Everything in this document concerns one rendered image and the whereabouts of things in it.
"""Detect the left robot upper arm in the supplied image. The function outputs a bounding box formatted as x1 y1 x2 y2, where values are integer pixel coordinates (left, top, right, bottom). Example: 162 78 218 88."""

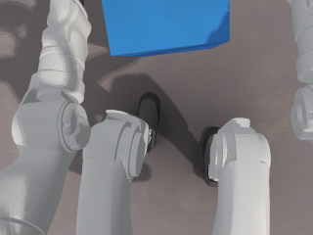
0 100 91 235

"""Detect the right robot upper arm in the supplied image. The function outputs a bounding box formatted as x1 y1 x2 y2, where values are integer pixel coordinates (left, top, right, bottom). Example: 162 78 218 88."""
291 83 313 145

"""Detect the right robot foot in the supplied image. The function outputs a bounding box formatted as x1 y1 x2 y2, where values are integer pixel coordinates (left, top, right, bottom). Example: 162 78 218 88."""
202 127 220 187

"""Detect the left robot shin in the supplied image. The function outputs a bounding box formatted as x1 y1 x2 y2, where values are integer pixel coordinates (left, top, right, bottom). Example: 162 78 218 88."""
82 110 152 161

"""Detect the carton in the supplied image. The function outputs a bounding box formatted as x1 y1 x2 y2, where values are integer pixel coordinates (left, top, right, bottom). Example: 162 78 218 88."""
102 0 230 57

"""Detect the robot right forearm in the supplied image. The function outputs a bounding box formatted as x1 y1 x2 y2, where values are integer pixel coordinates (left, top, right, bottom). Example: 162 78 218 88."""
287 0 313 84

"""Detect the robot left forearm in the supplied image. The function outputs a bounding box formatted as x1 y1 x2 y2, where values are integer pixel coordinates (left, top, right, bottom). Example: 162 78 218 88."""
12 0 92 144

